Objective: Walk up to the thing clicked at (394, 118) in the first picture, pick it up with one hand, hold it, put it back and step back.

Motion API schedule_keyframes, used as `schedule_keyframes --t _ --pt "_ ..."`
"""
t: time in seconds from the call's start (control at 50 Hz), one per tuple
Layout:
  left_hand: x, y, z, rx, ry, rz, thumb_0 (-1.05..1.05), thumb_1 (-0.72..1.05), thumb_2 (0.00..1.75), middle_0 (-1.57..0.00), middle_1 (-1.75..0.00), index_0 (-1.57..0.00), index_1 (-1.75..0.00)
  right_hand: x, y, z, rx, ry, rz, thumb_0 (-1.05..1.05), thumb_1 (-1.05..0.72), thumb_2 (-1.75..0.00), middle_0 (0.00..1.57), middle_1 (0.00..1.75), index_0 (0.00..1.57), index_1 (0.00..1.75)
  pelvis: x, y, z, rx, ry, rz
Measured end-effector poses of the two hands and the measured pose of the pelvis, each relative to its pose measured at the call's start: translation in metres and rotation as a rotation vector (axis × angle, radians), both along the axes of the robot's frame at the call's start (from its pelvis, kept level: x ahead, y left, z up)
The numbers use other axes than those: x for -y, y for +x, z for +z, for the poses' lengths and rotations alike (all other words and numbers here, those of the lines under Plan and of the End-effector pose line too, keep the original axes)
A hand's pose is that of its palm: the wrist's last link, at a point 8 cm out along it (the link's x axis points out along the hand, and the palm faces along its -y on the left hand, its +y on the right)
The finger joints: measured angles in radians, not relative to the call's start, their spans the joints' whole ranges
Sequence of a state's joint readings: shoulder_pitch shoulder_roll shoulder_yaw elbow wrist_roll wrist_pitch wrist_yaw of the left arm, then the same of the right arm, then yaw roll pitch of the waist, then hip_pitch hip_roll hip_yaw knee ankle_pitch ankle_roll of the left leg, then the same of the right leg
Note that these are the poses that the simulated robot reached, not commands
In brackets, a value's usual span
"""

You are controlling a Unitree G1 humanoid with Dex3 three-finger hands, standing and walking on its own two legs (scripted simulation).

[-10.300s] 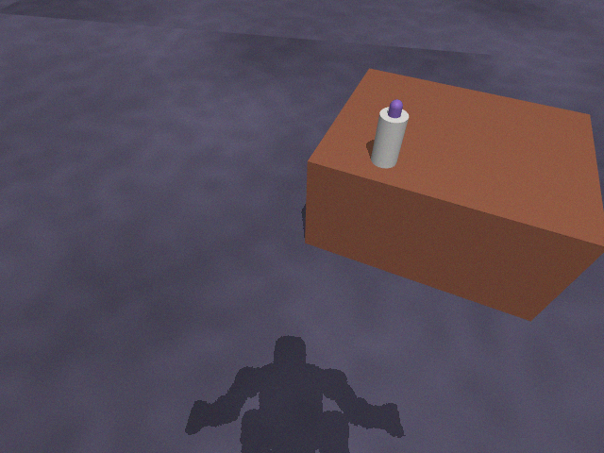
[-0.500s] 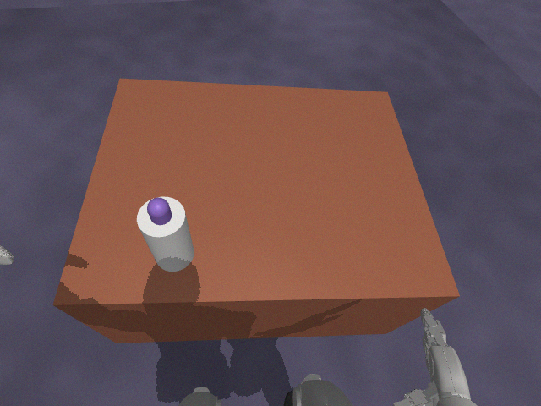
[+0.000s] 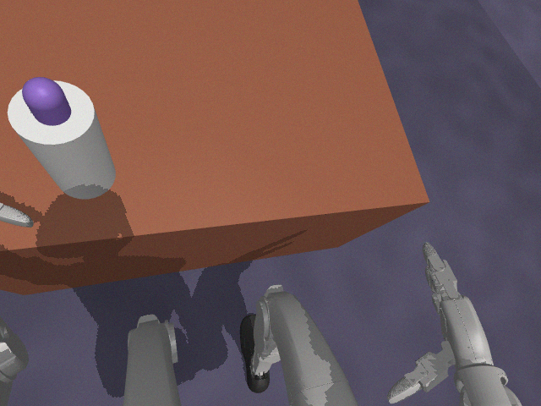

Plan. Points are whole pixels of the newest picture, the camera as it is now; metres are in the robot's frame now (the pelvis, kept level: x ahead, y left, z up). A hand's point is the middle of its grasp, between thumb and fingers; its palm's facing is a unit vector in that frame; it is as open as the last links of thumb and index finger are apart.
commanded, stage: close in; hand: left
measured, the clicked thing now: (67, 139) +0.50 +0.20 -0.04
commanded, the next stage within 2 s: rest palm in 0.50 s
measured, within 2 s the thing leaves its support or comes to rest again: neither
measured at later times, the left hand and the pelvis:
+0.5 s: hand (58, 155) +0.50 +0.22 -0.08, palm faces +0.18 -0.98 +0.00, open 17.6 cm; pelvis +0.00 +0.00 -0.04, yaw +0 degrees
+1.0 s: hand (59, 150) +0.50 +0.22 -0.06, palm faces +0.23 -0.97 -0.03, open 16.6 cm; pelvis +0.01 +0.00 -0.02, yaw +0 degrees
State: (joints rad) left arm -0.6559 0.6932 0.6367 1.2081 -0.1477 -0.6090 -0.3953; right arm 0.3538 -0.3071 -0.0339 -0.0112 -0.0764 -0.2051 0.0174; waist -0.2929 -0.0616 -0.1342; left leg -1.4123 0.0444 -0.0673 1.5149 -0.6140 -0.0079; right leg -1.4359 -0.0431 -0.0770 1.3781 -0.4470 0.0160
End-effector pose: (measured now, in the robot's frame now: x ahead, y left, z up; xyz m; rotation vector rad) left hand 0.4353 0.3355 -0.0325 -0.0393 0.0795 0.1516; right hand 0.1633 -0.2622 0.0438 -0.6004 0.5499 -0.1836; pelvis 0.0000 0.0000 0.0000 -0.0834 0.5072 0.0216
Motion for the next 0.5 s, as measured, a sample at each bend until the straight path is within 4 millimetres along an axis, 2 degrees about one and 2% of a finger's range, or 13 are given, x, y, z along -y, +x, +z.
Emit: schedule_keyframes --t 0.12,0.2,0.36,0.5 --pt "0.028 0.012 -0.04 0.001 0.005 -0.019 -0.01 -0.6 0.0 -0.07 -0.06 -0.08 -0.05 -0.006 -0.004 0.002 0.07 -0.04 0.037 -0.01 0.51 -0.06 0.07 0.05 0.06 0.05 0.0 -0.009 -0.027 -0.029 0.002 -0.005" --pt "0.042 0.021 -0.055 0.015 0.005 -0.012 -0.01 -0.6 0.0 -0.07 -0.06 -0.09 -0.05 -0.004 -0.011 0.006 0.065 -0.081 0.037 -0.01 0.51 -0.05 0.07 0.05 0.06 0.05 0.002 -0.012 -0.038 -0.041 0.0 -0.006" --pt "0.057 0.032 -0.048 0.027 0.029 0.004 -0.01 -0.59 0.0 -0.07 -0.07 -0.09 -0.05 0.004 -0.021 0.004 0.03 -0.084 -0.028 -0.01 0.51 -0.05 0.07 0.05 0.06 0.05 0.003 -0.009 -0.041 -0.051 -0.004 -0.005" --pt "0.066 0.029 -0.042 -0.008 0.034 0.031 -0.01 -0.59 0.0 -0.07 -0.06 -0.09 -0.04 0.001 -0.009 -0.003 0.035 -0.017 -0.026 -0.01 0.52 -0.05 0.07 0.05 0.06 0.05 0.002 -0.003 -0.036 -0.052 0.006 -0.005"
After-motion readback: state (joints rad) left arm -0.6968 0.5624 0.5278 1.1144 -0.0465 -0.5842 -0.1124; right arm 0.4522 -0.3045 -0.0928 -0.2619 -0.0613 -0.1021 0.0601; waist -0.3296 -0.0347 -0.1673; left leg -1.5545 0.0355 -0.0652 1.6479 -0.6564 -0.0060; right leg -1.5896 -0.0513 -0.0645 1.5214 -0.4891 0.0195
